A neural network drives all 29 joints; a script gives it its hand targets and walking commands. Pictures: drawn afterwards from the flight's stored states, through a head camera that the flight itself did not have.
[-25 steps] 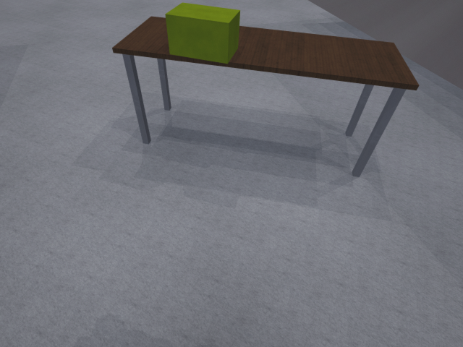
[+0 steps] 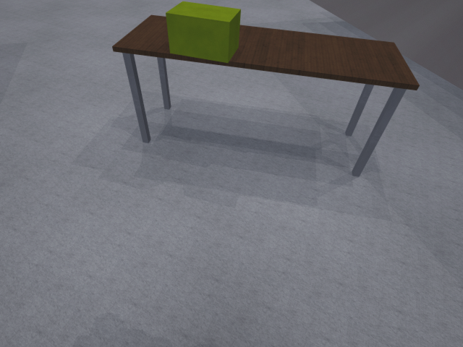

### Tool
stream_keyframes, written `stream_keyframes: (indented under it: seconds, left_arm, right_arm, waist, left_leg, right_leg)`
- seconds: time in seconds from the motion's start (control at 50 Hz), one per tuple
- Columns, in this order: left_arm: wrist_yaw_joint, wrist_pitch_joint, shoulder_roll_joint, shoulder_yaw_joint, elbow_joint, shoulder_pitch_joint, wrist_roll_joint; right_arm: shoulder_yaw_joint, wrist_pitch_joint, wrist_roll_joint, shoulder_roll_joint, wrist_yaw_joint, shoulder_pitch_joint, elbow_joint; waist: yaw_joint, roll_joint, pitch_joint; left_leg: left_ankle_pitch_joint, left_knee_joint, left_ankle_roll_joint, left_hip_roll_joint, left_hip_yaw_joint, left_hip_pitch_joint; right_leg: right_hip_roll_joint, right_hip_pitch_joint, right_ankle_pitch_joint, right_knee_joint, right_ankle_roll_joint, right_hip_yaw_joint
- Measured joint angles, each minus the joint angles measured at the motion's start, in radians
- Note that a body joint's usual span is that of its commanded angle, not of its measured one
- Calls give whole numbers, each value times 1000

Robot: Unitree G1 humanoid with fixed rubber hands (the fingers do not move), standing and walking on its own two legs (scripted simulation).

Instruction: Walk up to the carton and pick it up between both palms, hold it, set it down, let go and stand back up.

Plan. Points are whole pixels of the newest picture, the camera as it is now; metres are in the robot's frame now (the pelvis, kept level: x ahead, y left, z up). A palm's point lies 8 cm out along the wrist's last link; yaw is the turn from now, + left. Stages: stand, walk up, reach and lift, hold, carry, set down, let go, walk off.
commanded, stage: stand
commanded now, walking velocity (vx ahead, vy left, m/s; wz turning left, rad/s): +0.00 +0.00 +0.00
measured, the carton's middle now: (204, 31) +1.46 +0.14 -0.02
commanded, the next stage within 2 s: walk up in 0.14 s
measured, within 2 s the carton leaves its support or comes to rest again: neither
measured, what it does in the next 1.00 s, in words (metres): walks ahead: left foot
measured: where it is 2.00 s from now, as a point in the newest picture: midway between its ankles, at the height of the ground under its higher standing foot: (214, 293)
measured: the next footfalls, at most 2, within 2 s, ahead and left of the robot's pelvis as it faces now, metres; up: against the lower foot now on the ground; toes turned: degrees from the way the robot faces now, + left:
left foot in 0.94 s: +0.32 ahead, +0.10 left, +0.00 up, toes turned +0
right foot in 1.54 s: +0.44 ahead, -0.11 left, +0.00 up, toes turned -13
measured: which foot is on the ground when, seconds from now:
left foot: down 0.00-0.60, up 0.62-0.92, down 0.94-1.00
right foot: down 0.00-0.96, up 0.98-1.00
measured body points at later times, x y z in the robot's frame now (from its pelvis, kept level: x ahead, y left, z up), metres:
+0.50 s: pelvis +0.02 +0.00 +0.00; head +0.01 +0.00 +0.45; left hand +0.08 +0.26 -0.14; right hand +0.08 -0.29 -0.13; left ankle +0.03 +0.11 -0.72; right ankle +0.03 -0.13 -0.71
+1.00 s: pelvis +0.17 +0.04 -0.02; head +0.17 +0.04 +0.43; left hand +0.17 +0.33 -0.16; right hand +0.29 -0.27 -0.12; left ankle +0.28 +0.10 -0.72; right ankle +0.05 -0.13 -0.69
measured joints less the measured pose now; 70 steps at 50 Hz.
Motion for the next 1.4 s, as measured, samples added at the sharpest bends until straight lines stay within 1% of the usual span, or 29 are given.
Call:
stream_keyframes:
  seconds: [0.32,0.4,0.46,0.52,0.54,0.58,0.6,0.62,0.66,0.7,0.76,0.84,0.92,0.94,0.96,0.98,1.02,1.04,1.06,1.12,1.22,1.32,1.4]
  left_arm:
    - [0,0,0,0,0,2,0]
    - [-2,-20,13,0,0,30,0]
    - [-2,-26,35,0,0,61,0]
    - [-2,-27,64,0,0,99,0]
    - [-3,-31,74,2,0,113,0]
    - [-5,-47,94,10,-1,142,0]
    - [-5,-61,98,19,-1,157,0]
    - [-5,-76,97,24,0,173,0]
    - [-5,-91,97,25,0,212,0]
    - [-5,-91,97,24,0,247,0]
    - [-5,-92,97,24,-1,290,0]
    - [-5,-92,97,24,-12,330,0]
    - [-5,-91,97,24,-17,330,0]
    - [-5,-90,97,24,-18,320,0]
    - [-5,-87,98,24,-20,304,0]
    - [-5,-83,98,24,-19,280,0]
    - [-5,-72,100,24,-20,222,0]
    - [-5,-71,100,24,-20,194,0]
    - [-5,-71,100,24,-20,165,0]
    - [-5,-68,103,24,-20,88,0]
    - [-5,-53,109,24,-20,20,0]
    - [-5,-37,113,24,-20,19,0]
    - [-5,-28,114,24,-20,40,0]
  right_arm:
    - [0,-1,0,0,0,0,0]
    - [0,-1,0,-14,24,2,-5]
    - [-8,-3,0,-33,37,7,-18]
    - [-20,-3,0,-51,38,18,-26]
    - [-23,-3,0,-56,38,20,-28]
    - [-24,-3,0,-66,39,19,-35]
    - [-24,0,0,-74,40,19,-42]
    - [-25,5,0,-82,40,19,-46]
    - [-25,9,0,-95,40,10,-58]
    - [-25,8,0,-109,40,-2,-71]
    - [-25,7,0,-126,40,-19,-89]
    - [-24,8,0,-134,47,-53,-105]
    - [-24,1,0,-134,64,-85,-120]
    - [-24,-9,0,-134,65,-85,-123]
    - [-25,-23,0,-134,65,-85,-124]
    - [-25,-37,0,-132,65,-85,-125]
    - [-25,-43,0,-113,65,-78,-124]
    - [-25,-43,0,-104,65,-73,-124]
    - [-25,-43,0,-96,65,-69,-124]
    - [-25,-43,0,-72,65,-47,-124]
    - [-25,-43,0,-57,65,7,-124]
    - [-25,-43,0,-57,65,71,-124]
    - [-25,-43,0,-57,64,114,-124]
  waist:
    - [0,0,0]
    - [0,1,-7]
    - [0,2,-7]
    - [0,3,-6]
    - [0,2,-6]
    - [1,-4,-7]
    - [1,2,-6]
    - [1,14,-6]
    - [1,35,-8]
    - [1,53,-8]
    - [1,76,-8]
    - [0,97,-9]
    - [0,108,-10]
    - [0,107,-11]
    - [-1,102,-4]
    - [-1,92,8]
    - [-1,58,18]
    - [-1,48,20]
    - [-1,38,24]
    - [0,11,30]
    - [0,-20,36]
    - [1,-31,36]
    - [1,-34,36]
  left_leg:
    - [0,-1,0,0,0,-1]
    - [-65,-1,16,0,0,0]
    - [-80,-1,29,0,1,5]
    - [-64,-1,46,7,11,35]
    - [-59,-1,43,11,16,45]
    - [-74,3,12,16,28,62]
    - [-110,30,15,21,28,57]
    - [-136,95,17,23,18,35]
    - [-140,241,17,22,13,-40]
    - [-128,292,10,23,12,-106]
    - [-127,293,7,23,11,-191]
    - [-106,282,3,27,11,-284]
    - [-35,177,6,40,10,-289]
    - [-15,128,11,41,10,-268]
    - [53,112,26,38,18,-251]
    - [100,126,43,33,31,-238]
    - [61,140,72,14,61,-201]
    - [37,137,78,11,71,-179]
    - [22,129,82,10,82,-155]
    - [9,82,86,10,111,-82]
    - [-8,-2,90,7,156,42]
    - [-34,-69,86,3,188,143]
    - [-68,-95,81,-4,214,193]
  right_leg:
    - [0,0,1,-3,1,0]
    - [2,0,-68,-3,-14,0]
    - [3,0,-84,4,-16,0]
    - [3,-10,-117,101,-28,-1]
    - [1,-11,-125,111,-32,0]
    - [-4,-3,-128,70,-47,1]
    - [-1,4,-84,52,-42,-2]
    - [7,5,-69,56,-33,-9]
    - [19,12,-78,47,-26,-16]
    - [24,28,-81,15,-24,-17]
    - [24,53,-86,-19,-19,-17]
    - [24,90,-123,-24,-3,-18]
    - [24,149,-175,-24,23,-18]
    - [21,164,-192,-17,32,-17]
    - [15,166,-211,21,29,-14]
    - [10,147,-220,113,8,-4]
    - [10,72,-213,341,-29,32]
    - [11,35,-191,425,-36,32]
    - [11,3,-162,473,-38,33]
    - [11,-63,-91,488,-35,34]
    - [11,-114,-28,472,-17,34]
    - [10,-116,13,424,-13,34]
    - [7,-116,16,336,-13,35]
